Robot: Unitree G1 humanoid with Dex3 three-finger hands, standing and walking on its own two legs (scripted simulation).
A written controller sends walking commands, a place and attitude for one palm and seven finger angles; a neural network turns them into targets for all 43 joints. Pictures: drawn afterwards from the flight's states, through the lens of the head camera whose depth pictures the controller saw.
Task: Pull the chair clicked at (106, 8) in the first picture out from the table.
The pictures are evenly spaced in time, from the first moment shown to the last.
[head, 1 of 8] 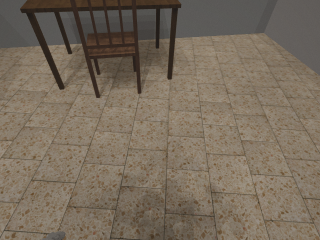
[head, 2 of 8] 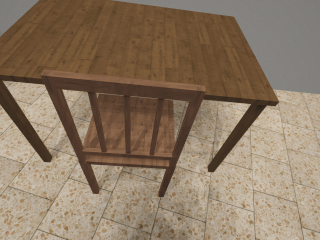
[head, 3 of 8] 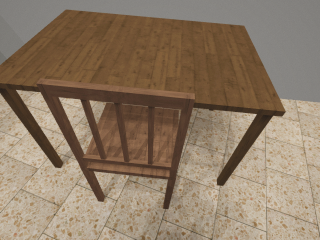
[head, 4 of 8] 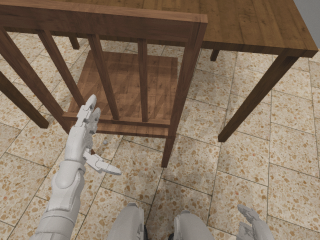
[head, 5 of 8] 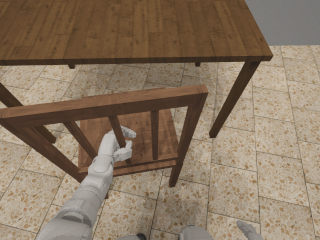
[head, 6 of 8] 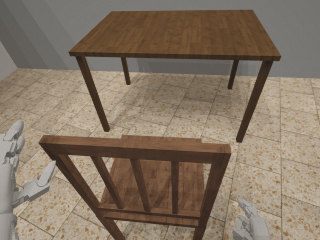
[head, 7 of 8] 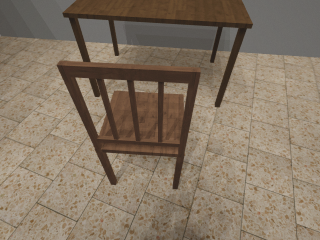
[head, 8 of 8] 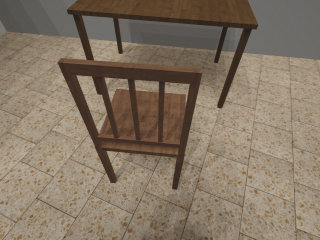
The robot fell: no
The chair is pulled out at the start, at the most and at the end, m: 0.00 0.61 0.61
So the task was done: yes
